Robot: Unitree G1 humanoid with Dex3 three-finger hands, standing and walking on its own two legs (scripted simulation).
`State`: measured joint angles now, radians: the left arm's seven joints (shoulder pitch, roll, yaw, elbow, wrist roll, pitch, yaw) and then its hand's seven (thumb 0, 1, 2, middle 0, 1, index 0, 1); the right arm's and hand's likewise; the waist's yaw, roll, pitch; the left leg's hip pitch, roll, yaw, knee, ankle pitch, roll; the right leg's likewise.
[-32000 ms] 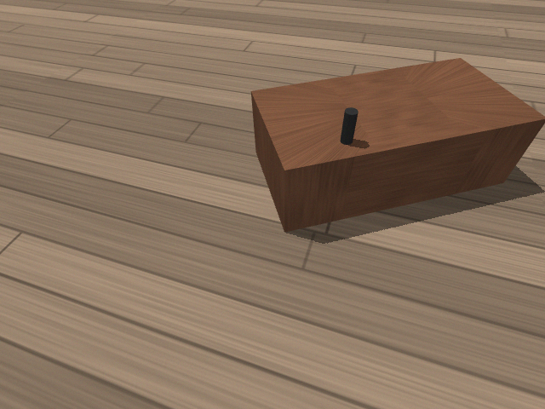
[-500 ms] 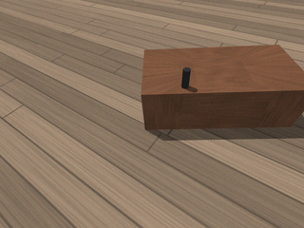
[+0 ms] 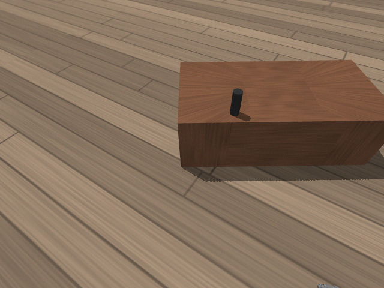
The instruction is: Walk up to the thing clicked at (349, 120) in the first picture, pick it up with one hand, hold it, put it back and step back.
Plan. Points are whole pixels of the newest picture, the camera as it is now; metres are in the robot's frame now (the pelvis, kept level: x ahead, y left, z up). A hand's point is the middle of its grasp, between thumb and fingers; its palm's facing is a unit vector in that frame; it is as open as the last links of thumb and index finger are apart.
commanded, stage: step back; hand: right
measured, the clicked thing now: (236, 102) +1.04 -0.19 -0.30
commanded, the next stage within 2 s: stand in 0.38 s
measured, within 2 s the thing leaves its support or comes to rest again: neither
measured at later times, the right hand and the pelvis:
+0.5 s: hand out of the picture +0.08 -0.25 -0.14, palm faces +0.02 +0.94 -0.34, open 7.4 cm; pelvis -0.01 +0.01 +0.01, yaw -2 degrees
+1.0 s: hand out of the picture +0.05 -0.25 -0.14, palm faces +0.00 +0.95 -0.32, open 7.4 cm; pelvis -0.02 +0.00 +0.02, yaw -1 degrees
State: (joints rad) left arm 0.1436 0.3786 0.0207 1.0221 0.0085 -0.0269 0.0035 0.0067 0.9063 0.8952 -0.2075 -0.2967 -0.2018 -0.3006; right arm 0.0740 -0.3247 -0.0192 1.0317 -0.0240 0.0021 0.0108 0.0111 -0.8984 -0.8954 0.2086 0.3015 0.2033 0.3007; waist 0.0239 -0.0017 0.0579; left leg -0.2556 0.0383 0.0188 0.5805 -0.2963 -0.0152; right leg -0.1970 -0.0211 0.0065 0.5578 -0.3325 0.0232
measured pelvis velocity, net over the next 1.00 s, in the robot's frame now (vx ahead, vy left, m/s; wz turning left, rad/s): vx -0.02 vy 0.00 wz -0.01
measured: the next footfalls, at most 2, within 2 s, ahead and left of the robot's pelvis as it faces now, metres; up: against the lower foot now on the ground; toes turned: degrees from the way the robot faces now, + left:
none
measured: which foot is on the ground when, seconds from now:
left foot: down 0.00-1.00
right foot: down 0.00-1.00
